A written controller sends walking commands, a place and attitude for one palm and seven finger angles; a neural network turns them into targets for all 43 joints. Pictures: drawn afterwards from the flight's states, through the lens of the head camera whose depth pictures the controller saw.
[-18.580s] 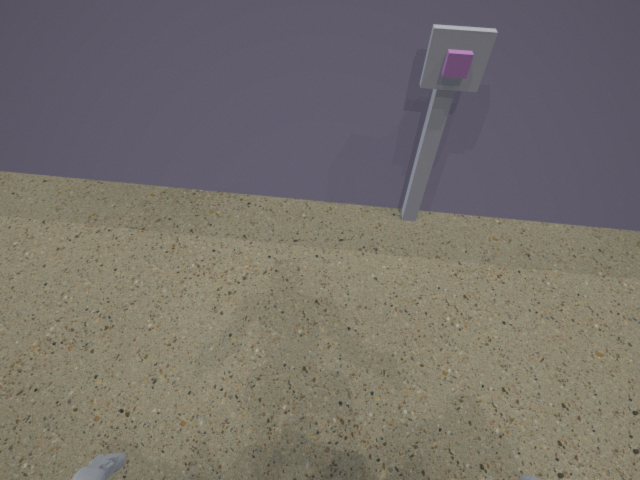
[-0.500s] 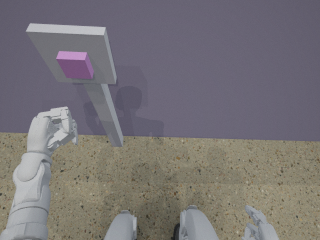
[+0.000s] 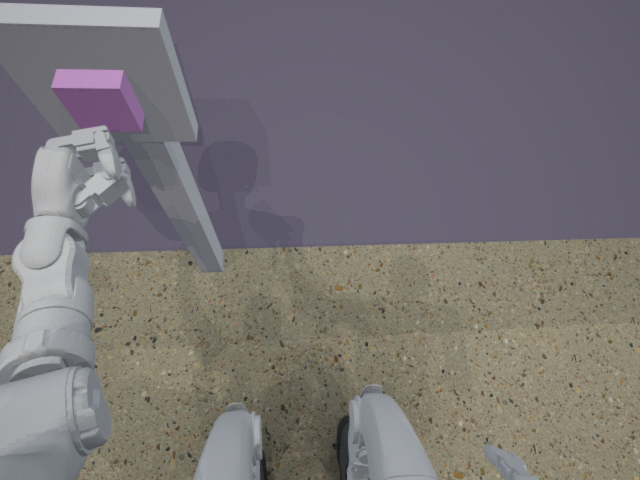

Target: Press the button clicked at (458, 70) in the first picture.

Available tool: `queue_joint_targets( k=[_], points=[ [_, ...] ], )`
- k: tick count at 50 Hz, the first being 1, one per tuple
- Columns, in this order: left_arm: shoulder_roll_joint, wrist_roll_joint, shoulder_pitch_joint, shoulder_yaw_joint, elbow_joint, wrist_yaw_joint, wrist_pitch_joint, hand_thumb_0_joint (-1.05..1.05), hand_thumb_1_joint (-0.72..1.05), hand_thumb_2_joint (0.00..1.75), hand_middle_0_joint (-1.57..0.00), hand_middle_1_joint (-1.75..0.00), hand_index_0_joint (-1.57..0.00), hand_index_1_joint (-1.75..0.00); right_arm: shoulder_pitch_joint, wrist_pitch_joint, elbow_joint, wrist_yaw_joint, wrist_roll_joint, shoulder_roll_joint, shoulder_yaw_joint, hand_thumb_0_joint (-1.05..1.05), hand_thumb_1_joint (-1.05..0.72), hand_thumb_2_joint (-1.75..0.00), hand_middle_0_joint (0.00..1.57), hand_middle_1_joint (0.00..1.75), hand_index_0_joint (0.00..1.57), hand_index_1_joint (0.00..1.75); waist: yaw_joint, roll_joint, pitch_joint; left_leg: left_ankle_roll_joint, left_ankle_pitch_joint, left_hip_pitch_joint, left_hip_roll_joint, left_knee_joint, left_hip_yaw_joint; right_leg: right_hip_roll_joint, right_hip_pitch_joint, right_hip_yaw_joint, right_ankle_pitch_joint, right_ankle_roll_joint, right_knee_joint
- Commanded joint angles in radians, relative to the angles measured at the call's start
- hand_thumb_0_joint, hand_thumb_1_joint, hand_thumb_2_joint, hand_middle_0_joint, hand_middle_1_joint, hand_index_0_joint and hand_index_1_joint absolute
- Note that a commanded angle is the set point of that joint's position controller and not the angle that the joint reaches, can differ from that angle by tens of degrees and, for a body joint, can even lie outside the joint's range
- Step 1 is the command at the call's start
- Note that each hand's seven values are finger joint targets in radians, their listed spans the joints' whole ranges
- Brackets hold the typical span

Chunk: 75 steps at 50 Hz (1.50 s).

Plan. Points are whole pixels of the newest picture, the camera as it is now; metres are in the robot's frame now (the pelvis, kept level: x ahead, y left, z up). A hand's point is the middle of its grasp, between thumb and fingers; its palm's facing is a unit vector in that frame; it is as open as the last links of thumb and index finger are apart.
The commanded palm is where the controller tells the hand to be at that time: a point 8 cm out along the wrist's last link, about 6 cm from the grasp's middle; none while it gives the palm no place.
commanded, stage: aim a knuckle at the button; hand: left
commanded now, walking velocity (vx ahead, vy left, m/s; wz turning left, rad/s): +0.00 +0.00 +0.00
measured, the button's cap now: (102, 100) +0.56 +0.24 +0.07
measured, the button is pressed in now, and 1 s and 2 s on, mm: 0 0 7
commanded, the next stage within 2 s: press the button with the knuckle in 0.66 s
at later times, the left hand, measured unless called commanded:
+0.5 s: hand (117, 191) +0.45 +0.22 +0.03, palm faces +0.01 -1.00 -0.03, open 3.1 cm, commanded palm +0.42 +0.26 +0.04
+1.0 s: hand (122, 175) +0.47 +0.22 +0.04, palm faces +0.01 -1.00 -0.04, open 3.1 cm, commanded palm +0.44 +0.26 +0.04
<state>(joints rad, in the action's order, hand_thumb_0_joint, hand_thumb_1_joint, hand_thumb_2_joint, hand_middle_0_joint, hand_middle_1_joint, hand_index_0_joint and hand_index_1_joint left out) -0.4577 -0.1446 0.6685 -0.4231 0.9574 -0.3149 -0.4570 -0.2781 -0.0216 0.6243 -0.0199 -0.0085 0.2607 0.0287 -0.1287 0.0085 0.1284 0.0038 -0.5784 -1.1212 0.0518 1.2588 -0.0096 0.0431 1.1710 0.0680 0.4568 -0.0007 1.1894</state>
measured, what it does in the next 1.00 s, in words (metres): stands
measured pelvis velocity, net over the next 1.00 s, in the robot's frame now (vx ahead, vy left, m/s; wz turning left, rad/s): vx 0.00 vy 0.00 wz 0.00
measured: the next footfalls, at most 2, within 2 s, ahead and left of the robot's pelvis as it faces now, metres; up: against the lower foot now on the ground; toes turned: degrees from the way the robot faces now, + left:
none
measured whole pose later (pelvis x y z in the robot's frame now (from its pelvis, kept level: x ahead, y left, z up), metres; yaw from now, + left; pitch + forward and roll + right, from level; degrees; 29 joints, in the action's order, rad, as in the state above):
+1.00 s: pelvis +0.00 +0.00 +0.00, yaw +0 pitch +25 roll -3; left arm -0.46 -0.14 0.68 -0.41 0.96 -0.31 -0.47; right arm -0.27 0.03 0.62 -0.01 -0.01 0.25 0.03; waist -0.13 0.01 0.13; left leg 0.01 -0.58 -1.12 0.05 1.26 0.00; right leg 0.04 1.16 0.07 0.45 0.00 1.17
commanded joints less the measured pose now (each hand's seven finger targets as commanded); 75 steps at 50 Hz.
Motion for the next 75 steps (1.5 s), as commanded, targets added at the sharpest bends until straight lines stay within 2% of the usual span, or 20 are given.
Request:
queue_joint_targets(
  k=[1, 4, 8, 12, 18, 20, 28, 31, 38, 40, 43, 45, 46, 48, 59, 63, 64, 70, 72, 75],
  points=[
    [-0.256, -0.025, 0.282, -0.062, -0.153, -0.021, -0.066, 0.00, 0.90, 0.90, -1.30, -1.50, -1.30, -1.50, -0.143, 0.003, -0.082, -0.005, -0.003, 0.183, -0.073, 0.00, -0.90, -0.90, 0.20, 0.30, 0.20, 0.30, 0.016, 0.084, 0.539, 0.018, 0.429, 0.245, -0.040, -0.151, 0.041, -0.044, -0.370, -0.042, -0.299, -0.018, -0.110],
    [-0.244, -0.032, 0.263, -0.049, -0.226, -0.032, -0.061, 0.00, 0.90, 0.90, -1.30, -1.50, -1.30, -1.50, -0.144, 0.021, -0.094, 0.005, 0.000, 0.182, -0.077, 0.00, -0.90, -0.90, 0.20, 0.30, 0.20, 0.30, 0.025, 0.120, 0.566, 0.012, 0.476, 0.288, -0.035, -0.162, 0.043, -0.044, -0.373, -0.038, -0.321, -0.016, -0.114],
    [-0.276, -0.042, 0.234, -0.091, -0.241, -0.019, -0.053, 0.00, 0.90, 0.90, -1.30, -1.50, -1.30, -1.50, -0.146, 0.033, -0.097, 0.003, 0.003, 0.182, -0.079, 0.00, -0.90, -0.90, 0.20, 0.30, 0.20, 0.30, 0.020, 0.061, 0.531, 0.021, 0.419, 0.224, -0.038, -0.168, 0.033, -0.047, -0.415, -0.047, -0.318, -0.010, -0.130],
    [-0.291, -0.038, 0.258, -0.093, -0.337, -0.008, -0.083, 0.00, 0.90, 0.90, -1.30, -1.50, -1.30, -1.50, -0.140, 0.028, -0.095, 0.002, -0.001, 0.178, -0.078, 0.00, -0.90, -0.90, 0.20, 0.30, 0.20, 0.30, 0.029, 0.145, 0.565, 0.012, 0.451, 0.302, -0.036, -0.180, 0.040, -0.048, -0.398, -0.041, -0.310, -0.016, -0.131],
    [-0.156, -0.050, 0.258, 0.024, -0.275, -0.012, -0.065, 0.00, 0.90, 0.90, -1.30, -1.50, -1.30, -1.50, -0.128, 0.025, -0.071, 0.000, 0.005, 0.177, -0.077, 0.00, -0.90, -0.90, 0.20, 0.30, 0.20, 0.30, -0.007, 0.131, 0.438, 0.003, 0.421, 0.337, -0.026, -0.202, 0.059, -0.048, -0.290, -0.015, -0.231, -0.017, -0.155],
    [-0.167, -0.044, 0.263, 0.012, -0.245, -0.004, -0.061, 0.00, 0.90, 0.90, -1.30, -1.50, -1.30, -1.50, -0.130, 0.024, -0.069, -0.002, 0.005, 0.180, -0.079, 0.00, -0.90, -0.90, 0.20, 0.30, 0.20, 0.30, -0.008, 0.091, 0.440, 0.008, 0.385, 0.312, -0.031, -0.199, 0.055, -0.048, -0.308, -0.019, -0.221, -0.017, -0.159],
    [-0.196, -0.031, 0.238, -0.012, -0.276, 0.012, -0.091, 0.00, 0.90, 0.90, -1.30, -1.50, -1.30, -1.50, -0.111, 0.029, -0.092, 0.004, 0.001, 0.173, -0.076, 0.00, -0.90, -0.90, 0.20, 0.30, 0.20, 0.30, 0.022, 0.119, 0.498, -0.002, 0.473, 0.347, -0.031, -0.187, 0.056, -0.046, -0.330, -0.020, -0.277, -0.020, -0.132],
    [-0.180, -0.034, 0.235, -0.005, -0.224, 0.012, -0.076, 0.00, 0.90, 0.90, -1.30, -1.50, -1.30, -1.50, -0.107, 0.033, -0.096, 0.003, 0.004, 0.171, -0.071, 0.00, -0.90, -0.90, 0.20, 0.30, 0.20, 0.30, 0.010, 0.081, 0.438, 0.006, 0.413, 0.286, -0.034, -0.187, 0.050, -0.048, -0.331, -0.022, -0.255, -0.020, -0.138],
    [-0.167, -0.034, 0.308, 0.023, -0.285, 0.006, -0.087, 0.00, 0.90, 0.90, -1.30, -1.50, -1.30, -1.50, -0.107, 0.027, -0.089, 0.001, 0.003, 0.169, -0.073, 0.00, -0.90, -0.90, 0.20, 0.30, 0.20, 0.30, 0.000, 0.121, 0.504, 0.002, 0.441, 0.336, -0.033, -0.176, 0.056, -0.047, -0.323, -0.025, -0.270, -0.018, -0.131],
    [-0.191, -0.032, 0.338, 0.006, -0.250, 0.010, -0.081, 0.00, 0.90, 0.90, -1.30, -1.50, -1.30, -1.50, -0.112, 0.027, -0.077, -0.004, 0.002, 0.173, -0.071, 0.00, -0.90, -0.90, 0.20, 0.30, 0.20, 0.30, -0.010, 0.092, 0.487, 0.006, 0.416, 0.301, -0.034, -0.171, 0.057, -0.047, -0.329, -0.026, -0.263, -0.016, -0.132],
    [-0.201, -0.024, 0.383, 0.004, -0.226, 0.011, -0.078, 0.00, 0.90, 0.90, -1.30, -1.50, -1.30, -1.50, -0.119, 0.025, -0.067, -0.006, 0.000, 0.172, -0.068, 0.00, -0.90, -0.90, 0.20, 0.30, 0.20, 0.30, -0.013, 0.127, 0.500, 0.007, 0.405, 0.294, -0.038, -0.164, 0.052, -0.045, -0.324, -0.032, -0.261, -0.016, -0.131],
    [-0.242, -0.022, 0.360, -0.032, -0.201, 0.009, -0.077, 0.00, 0.90, 0.90, -1.30, -1.50, -1.30, -1.50, -0.127, 0.026, -0.068, -0.008, -0.003, 0.176, -0.068, 0.00, -0.90, -0.90, 0.20, 0.30, 0.20, 0.30, -0.008, 0.095, 0.512, 0.012, 0.407, 0.269, -0.038, -0.158, 0.049, -0.045, -0.355, -0.038, -0.278, -0.014, -0.130],
    [-0.259, -0.019, 0.357, -0.041, -0.213, 0.007, -0.081, 0.00, 0.90, 0.90, -1.30, -1.50, -1.30, -1.50, -0.131, 0.028, -0.070, -0.008, -0.004, 0.177, -0.067, 0.00, -0.90, -0.90, 0.20, 0.30, 0.20, 0.30, 0.002, 0.125, 0.529, 0.010, 0.433, 0.280, -0.038, -0.158, 0.052, -0.046, -0.358, -0.038, -0.293, -0.019, -0.122],
    [-0.222, -0.019, 0.366, -0.010, -0.209, 0.001, -0.076, 0.00, 0.90, 0.90, -1.30, -1.50, -1.30, -1.50, -0.133, 0.031, -0.070, -0.003, -0.003, 0.173, -0.067, 0.00, -0.90, -0.90, 0.20, 0.30, 0.20, 0.30, -0.005, 0.140, 0.531, 0.006, 0.463, 0.308, -0.035, -0.161, 0.054, -0.046, -0.342, -0.032, -0.304, -0.018, -0.123],
    [-0.304, -0.003, 0.430, -0.066, -0.127, 0.008, -0.070, 0.00, 0.90, 0.90, -1.30, -1.50, -1.30, -1.50, -0.160, 0.050, -0.069, -0.001, -0.006, 0.183, -0.062, 0.00, -0.90, -0.90, 0.20, 0.30, 0.20, 0.30, -0.021, 0.102, 0.488, 0.018, 0.372, 0.220, -0.035, -0.159, 0.044, -0.050, -0.353, -0.044, -0.259, -0.013, -0.136],
    [-0.308, 0.011, 0.493, -0.053, -0.133, 0.012, -0.081, 0.00, 0.90, 0.90, -1.30, -1.50, -1.30, -1.50, -0.171, 0.055, -0.064, -0.001, -0.011, 0.188, -0.063, 0.00, -0.90, -0.90, 0.20, 0.30, 0.20, 0.30, -0.028, 0.158, 0.528, 0.011, 0.417, 0.290, -0.031, -0.156, 0.062, -0.051, -0.301, -0.033, -0.256, -0.017, -0.124],
    [-0.274, 0.011, 0.513, -0.023, -0.121, 0.011, -0.081, 0.00, 0.90, 0.90, -1.30, -1.50, -1.30, -1.50, -0.171, 0.055, -0.059, 0.000, -0.012, 0.185, -0.061, 0.00, -0.90, -0.90, 0.20, 0.30, 0.20, 0.30, -0.044, 0.163, 0.522, 0.011, 0.422, 0.300, -0.030, -0.153, 0.064, -0.052, -0.283, -0.031, -0.254, -0.016, -0.127],
    [-0.303, 0.023, 0.545, -0.043, -0.079, 0.022, -0.071, 0.00, 0.90, 0.90, -1.30, -1.50, -1.30, -1.50, -0.187, 0.067, -0.053, 0.001, -0.017, 0.191, -0.061, 0.00, -0.90, -0.90, 0.20, 0.30, 0.20, 0.30, -0.056, 0.127, 0.536, 0.017, 0.413, 0.273, -0.029, -0.139, 0.064, -0.054, -0.288, -0.033, -0.256, -0.012, -0.127],
    [-0.293, 0.027, 0.596, -0.027, -0.087, 0.026, -0.075, 0.00, 0.90, 0.90, -1.30, -1.50, -1.30, -1.50, -0.190, 0.067, -0.047, 0.001, -0.018, 0.190, -0.059, 0.00, -0.90, -0.90, 0.20, 0.30, 0.20, 0.30, -0.064, 0.167, 0.540, 0.014, 0.422, 0.292, -0.029, -0.137, 0.070, -0.053, -0.259, -0.030, -0.250, -0.014, -0.122],
    [-0.320, 0.034, 0.655, -0.032, -0.040, 0.035, -0.065, 0.00, 0.90, 0.90, -1.30, -1.50, -1.30, -1.50, -0.191, 0.068, -0.036, -0.004, -0.018, 0.193, -0.053, 0.00, -0.90, -0.90, 0.20, 0.30, 0.20, 0.30, -0.088, 0.135, 0.487, 0.020, 0.350, 0.230, -0.030, -0.132, 0.069, -0.054, -0.250, -0.034, -0.201, -0.010, -0.135]
  ],
)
